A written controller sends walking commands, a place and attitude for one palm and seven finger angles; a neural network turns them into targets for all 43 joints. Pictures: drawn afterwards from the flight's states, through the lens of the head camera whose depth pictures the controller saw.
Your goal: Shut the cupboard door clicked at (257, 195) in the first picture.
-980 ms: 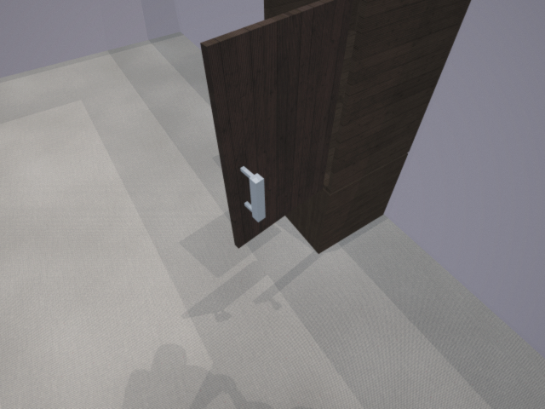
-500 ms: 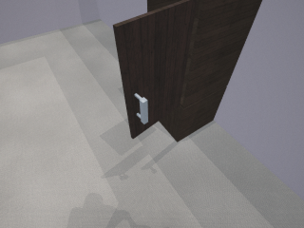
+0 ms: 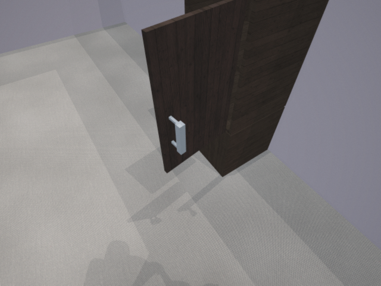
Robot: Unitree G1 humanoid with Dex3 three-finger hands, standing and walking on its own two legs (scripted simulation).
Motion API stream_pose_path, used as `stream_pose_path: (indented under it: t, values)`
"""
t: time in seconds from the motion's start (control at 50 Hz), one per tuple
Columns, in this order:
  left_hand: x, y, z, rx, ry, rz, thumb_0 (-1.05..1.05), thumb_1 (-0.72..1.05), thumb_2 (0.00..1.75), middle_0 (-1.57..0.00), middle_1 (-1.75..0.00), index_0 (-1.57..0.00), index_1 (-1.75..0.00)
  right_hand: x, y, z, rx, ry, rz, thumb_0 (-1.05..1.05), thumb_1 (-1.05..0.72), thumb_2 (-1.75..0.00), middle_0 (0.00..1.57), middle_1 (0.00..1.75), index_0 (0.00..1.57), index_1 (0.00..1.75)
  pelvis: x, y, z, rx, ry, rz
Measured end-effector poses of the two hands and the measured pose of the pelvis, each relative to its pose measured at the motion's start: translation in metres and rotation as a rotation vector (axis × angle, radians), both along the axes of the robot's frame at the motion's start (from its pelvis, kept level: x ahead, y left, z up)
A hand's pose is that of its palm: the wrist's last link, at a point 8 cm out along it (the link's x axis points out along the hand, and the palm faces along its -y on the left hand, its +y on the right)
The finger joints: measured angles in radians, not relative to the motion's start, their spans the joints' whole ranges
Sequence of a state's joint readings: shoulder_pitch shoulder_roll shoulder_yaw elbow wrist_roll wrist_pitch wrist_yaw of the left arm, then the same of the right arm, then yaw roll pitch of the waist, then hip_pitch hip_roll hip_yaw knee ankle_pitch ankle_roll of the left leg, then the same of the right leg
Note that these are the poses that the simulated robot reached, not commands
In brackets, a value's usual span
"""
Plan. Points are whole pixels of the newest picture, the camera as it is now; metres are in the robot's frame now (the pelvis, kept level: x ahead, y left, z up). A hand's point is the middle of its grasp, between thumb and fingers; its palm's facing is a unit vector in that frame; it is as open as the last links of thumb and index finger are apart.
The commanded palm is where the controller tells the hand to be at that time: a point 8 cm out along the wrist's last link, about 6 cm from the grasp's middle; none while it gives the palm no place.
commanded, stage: walk around to get in front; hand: left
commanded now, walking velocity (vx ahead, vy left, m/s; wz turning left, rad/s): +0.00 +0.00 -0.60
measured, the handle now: (176, 135) +0.60 +0.09 -0.12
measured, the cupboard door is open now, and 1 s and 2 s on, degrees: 98 98 98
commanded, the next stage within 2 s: none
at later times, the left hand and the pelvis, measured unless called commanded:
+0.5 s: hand out of the picture +0.07 +0.16 -0.18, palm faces -0.13 -0.95 -0.30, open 7.4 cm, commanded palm none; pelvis -0.03 -0.04 -0.02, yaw -12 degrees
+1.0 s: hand out of the picture +0.13 +0.15 -0.18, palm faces -0.38 -0.89 -0.24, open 7.4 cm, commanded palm none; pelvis -0.02 -0.02 -0.01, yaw -28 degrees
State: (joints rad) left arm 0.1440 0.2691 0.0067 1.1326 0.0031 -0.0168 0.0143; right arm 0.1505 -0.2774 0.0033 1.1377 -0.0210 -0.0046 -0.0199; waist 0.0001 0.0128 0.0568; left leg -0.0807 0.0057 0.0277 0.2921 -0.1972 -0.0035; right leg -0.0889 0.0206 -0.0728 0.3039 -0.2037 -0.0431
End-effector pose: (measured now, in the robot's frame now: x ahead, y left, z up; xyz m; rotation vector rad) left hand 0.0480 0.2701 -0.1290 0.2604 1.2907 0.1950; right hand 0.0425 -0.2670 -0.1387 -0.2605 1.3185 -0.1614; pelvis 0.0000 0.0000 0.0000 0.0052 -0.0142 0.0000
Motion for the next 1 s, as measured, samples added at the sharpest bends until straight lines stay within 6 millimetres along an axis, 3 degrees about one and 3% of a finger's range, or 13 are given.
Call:
stream_pose_path:
  t: [0.14, 0.26, 0.36, 0.44, 0.64, 0.84, 0.92, 1.0]
  values:
    - [-0.002, -0.008, -0.007, -0.009, 0.034, -0.011, 0.00, 0.90, 0.90, -0.20, -0.30, -0.20, -0.30, -0.007, 0.006, -0.006, 0.004, -0.012, -0.051, 0.00, -0.90, -0.90, 0.20, 0.30, 0.20, 0.30, -0.003, 0.000, -0.004, -0.001, 0.005, -0.052]
    - [0.002, -0.020, -0.018, -0.035, 0.060, -0.062, 0.00, 0.90, 0.90, -0.20, -0.30, -0.20, -0.30, -0.033, 0.012, -0.015, 0.021, -0.015, -0.134, 0.00, -0.90, -0.90, 0.20, 0.30, 0.20, 0.30, -0.011, -0.003, -0.013, 0.018, 0.006, -0.117]
    - [0.015, -0.039, -0.017, -0.033, 0.042, -0.095, 0.00, 0.90, 0.90, -0.20, -0.30, -0.20, -0.30, -0.063, 0.003, -0.028, 0.042, 0.015, -0.179, 0.00, -0.90, -0.90, 0.20, 0.30, 0.21, 0.30, -0.019, -0.016, -0.019, 0.030, -0.009, -0.159]
    - [0.024, -0.056, -0.017, -0.011, -0.018, -0.126, 0.00, 0.90, 0.90, -0.20, -0.30, -0.20, -0.30, -0.078, -0.016, -0.045, 0.061, 0.041, -0.219, 0.00, -0.90, -0.90, 0.20, 0.30, 0.21, 0.30, -0.023, -0.034, -0.029, 0.031, -0.006, -0.186]
    - [0.015, -0.085, -0.001, -0.007, 0.061, -0.211, 0.00, 0.90, 0.90, -0.20, -0.30, -0.20, -0.30, -0.055, -0.054, -0.010, 0.031, -0.099, -0.311, 0.00, -0.91, -0.90, 0.20, 0.30, 0.20, 0.30, -0.029, -0.050, -0.005, 0.060, 0.032, -0.304]
    - [0.045, -0.083, -0.007, -0.026, 0.041, -0.300, 0.00, 0.90, 0.90, -0.20, -0.30, -0.20, -0.30, -0.029, -0.052, 0.010, -0.005, -0.230, -0.372, 0.00, -0.91, -0.90, 0.20, 0.30, 0.20, 0.30, -0.025, -0.040, -0.005, 0.046, 0.044, -0.421]
    - [0.067, -0.075, -0.019, -0.040, 0.033, -0.347, 0.00, 0.90, 0.90, -0.20, -0.30, -0.20, -0.30, -0.034, -0.043, 0.012, -0.038, -0.267, -0.404, 0.00, -0.90, -0.90, 0.20, 0.30, 0.20, 0.30, -0.019, -0.028, -0.012, 0.021, 0.060, -0.462]
    - [0.098, -0.076, -0.023, -0.057, 0.002, -0.402, 0.01, 0.90, 0.90, -0.20, -0.30, -0.20, -0.30, -0.063, -0.030, 0.010, -0.065, -0.212, -0.422, 0.00, -0.90, -0.90, 0.20, 0.30, 0.20, 0.30, -0.019, -0.023, -0.014, 0.010, 0.048, -0.494]
